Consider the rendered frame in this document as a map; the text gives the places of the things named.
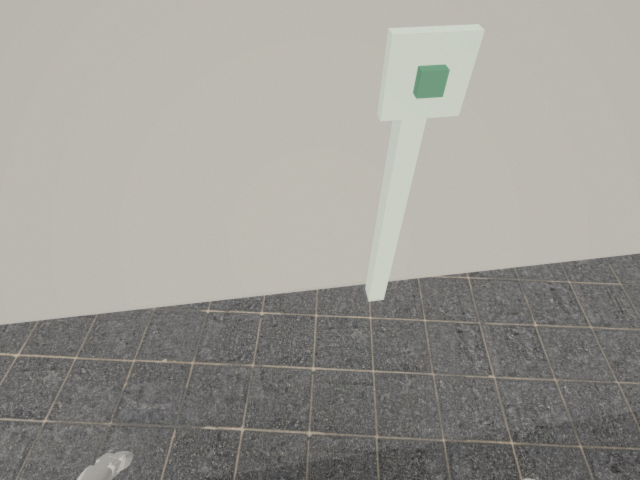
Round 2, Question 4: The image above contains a robot left hand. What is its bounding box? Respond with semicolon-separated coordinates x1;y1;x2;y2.
77;451;133;480

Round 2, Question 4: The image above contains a button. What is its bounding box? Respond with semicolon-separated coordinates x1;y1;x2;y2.
413;65;450;99

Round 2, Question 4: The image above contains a panel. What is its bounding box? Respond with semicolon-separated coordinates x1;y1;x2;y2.
365;24;485;302

